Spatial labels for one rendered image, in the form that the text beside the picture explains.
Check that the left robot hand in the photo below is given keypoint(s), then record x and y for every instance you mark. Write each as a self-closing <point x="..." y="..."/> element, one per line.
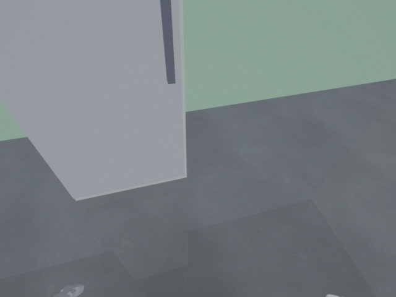
<point x="70" y="291"/>

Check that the fridge door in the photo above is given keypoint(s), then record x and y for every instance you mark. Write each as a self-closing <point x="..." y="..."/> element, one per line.
<point x="86" y="82"/>

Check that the handle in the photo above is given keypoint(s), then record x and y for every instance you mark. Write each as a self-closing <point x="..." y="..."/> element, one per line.
<point x="166" y="18"/>

